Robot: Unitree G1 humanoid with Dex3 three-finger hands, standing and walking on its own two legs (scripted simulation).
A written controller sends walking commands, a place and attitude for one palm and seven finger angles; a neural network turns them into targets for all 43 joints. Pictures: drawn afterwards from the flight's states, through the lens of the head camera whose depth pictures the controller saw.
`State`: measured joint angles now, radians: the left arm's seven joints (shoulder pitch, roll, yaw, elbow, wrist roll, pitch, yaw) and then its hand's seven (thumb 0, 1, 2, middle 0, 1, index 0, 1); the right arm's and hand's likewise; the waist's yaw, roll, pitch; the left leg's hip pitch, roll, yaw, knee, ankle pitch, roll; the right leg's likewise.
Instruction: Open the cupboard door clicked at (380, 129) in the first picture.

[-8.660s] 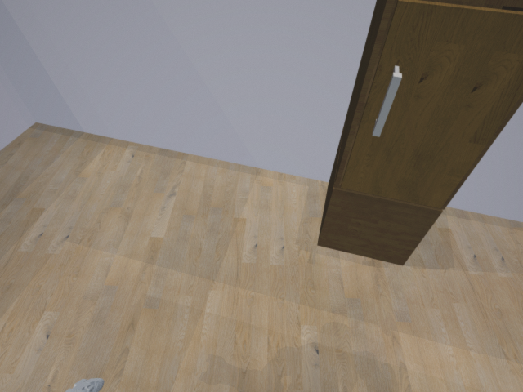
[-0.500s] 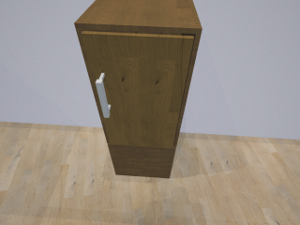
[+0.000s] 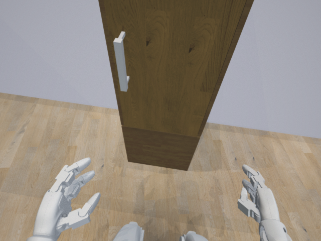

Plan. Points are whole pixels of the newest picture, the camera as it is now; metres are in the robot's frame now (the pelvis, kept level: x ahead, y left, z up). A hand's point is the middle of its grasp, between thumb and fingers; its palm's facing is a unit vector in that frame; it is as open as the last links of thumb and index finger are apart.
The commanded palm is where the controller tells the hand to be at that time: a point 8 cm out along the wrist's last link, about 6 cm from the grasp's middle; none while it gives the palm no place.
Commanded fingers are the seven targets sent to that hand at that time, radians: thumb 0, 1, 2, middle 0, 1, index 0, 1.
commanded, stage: raise the hand with hooked fingers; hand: left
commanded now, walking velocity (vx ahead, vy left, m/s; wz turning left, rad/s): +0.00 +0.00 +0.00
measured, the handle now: (123, 63) +0.57 +0.18 +0.11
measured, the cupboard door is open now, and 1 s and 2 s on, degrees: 0 0 0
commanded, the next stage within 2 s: move the hooked fingers beside the handle in 1.58 s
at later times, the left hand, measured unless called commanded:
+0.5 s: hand (68, 166) +0.25 +0.23 +0.07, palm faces -0.02 -1.00 -0.06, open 12.2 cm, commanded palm +0.23 +0.29 +0.09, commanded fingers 0.00 -0.31 0.38 -0.29 -1.08 -0.29 -1.08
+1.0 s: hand (45, 137) +0.29 +0.28 +0.11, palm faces +0.00 -1.00 -0.04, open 13.9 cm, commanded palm +0.27 +0.33 +0.12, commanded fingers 0.00 -0.50 0.30 -0.30 -1.20 -0.30 -1.20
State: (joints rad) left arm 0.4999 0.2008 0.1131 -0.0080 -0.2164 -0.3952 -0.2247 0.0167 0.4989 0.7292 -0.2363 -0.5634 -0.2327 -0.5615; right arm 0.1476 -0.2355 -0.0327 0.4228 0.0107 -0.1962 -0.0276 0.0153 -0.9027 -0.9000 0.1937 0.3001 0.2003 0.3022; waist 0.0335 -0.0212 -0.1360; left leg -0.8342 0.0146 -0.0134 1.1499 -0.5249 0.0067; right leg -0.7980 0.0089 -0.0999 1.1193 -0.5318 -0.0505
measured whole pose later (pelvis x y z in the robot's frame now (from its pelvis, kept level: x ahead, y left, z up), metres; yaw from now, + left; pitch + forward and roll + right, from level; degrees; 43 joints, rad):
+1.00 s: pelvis +0.02 +0.02 +0.04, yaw +0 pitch +9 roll -2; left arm 0.02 0.41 0.39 0.35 -0.36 -0.24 -0.49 -0.01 -0.49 0.31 -0.30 -1.19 -0.30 -1.19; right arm 0.26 -0.26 0.06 0.55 0.04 -0.19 -0.08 0.02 -0.90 -0.90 0.20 0.30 0.21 0.30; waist 0.00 0.02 -0.09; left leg -0.63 0.01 -0.01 0.90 -0.43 0.03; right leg -0.58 0.01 -0.09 0.83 -0.42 -0.02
